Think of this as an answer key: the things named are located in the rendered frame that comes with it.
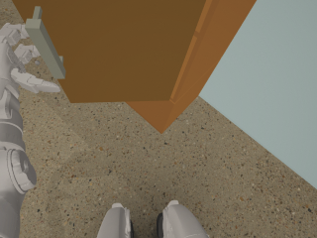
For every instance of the handle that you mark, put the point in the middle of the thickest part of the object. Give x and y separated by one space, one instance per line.
42 41

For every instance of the robot left forearm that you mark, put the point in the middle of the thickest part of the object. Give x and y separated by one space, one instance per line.
11 121

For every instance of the robot left upper arm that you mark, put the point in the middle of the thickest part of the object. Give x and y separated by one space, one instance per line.
17 176

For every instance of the left robot thigh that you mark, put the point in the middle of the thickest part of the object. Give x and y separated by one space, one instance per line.
116 223

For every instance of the robot left hand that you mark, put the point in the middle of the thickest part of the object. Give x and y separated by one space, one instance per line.
10 36

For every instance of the cupboard door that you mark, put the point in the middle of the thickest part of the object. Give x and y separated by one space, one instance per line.
118 50

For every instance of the right robot shin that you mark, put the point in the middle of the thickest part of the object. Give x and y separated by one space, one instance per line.
165 234

